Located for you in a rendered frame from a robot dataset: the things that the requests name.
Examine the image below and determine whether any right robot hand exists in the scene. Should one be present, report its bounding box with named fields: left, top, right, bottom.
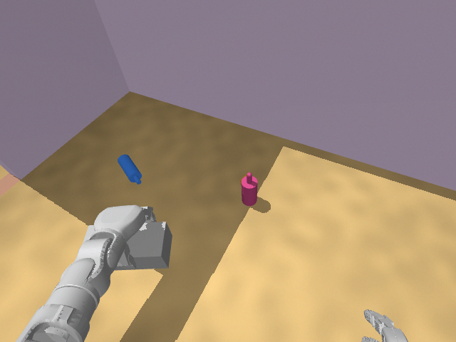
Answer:
left=362, top=309, right=408, bottom=342

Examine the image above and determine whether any left robot arm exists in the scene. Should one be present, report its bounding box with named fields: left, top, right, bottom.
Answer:
left=16, top=228, right=126, bottom=342

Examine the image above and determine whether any left robot hand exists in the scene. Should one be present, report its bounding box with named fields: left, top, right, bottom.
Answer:
left=94, top=205, right=156, bottom=270

